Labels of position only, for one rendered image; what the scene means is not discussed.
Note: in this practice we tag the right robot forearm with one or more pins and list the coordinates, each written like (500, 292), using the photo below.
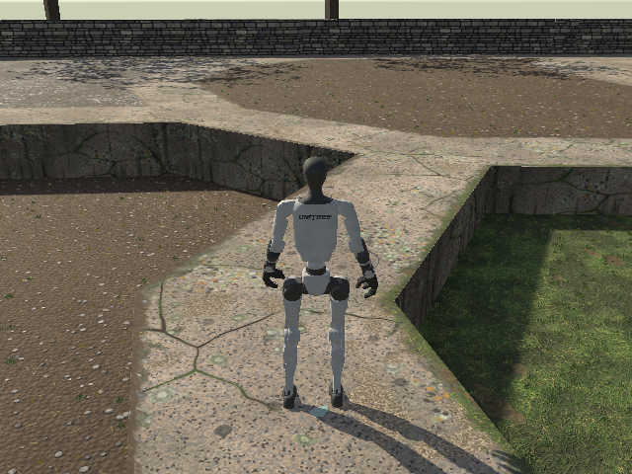
(364, 262)

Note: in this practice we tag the robot left upper arm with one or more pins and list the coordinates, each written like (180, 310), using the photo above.
(284, 209)

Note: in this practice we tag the left robot forearm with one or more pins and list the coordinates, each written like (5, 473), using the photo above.
(271, 259)

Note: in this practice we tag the robot left hand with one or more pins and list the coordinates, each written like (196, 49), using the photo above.
(276, 274)

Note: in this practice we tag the humanoid robot torso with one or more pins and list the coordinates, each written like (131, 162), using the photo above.
(315, 235)

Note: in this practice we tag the robot right upper arm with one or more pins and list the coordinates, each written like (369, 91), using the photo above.
(347, 210)

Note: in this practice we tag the right robot foot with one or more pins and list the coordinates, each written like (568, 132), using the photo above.
(336, 399)

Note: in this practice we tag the robot right hand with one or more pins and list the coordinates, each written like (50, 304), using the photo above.
(370, 282)

